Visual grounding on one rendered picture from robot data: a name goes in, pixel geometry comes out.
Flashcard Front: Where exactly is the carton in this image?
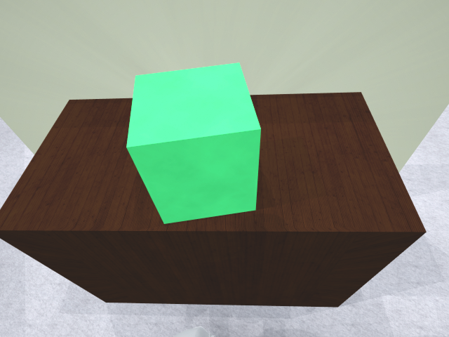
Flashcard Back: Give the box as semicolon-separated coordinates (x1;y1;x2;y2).
126;62;261;224

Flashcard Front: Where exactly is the pedestal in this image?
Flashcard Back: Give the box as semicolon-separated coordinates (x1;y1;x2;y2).
0;92;426;308

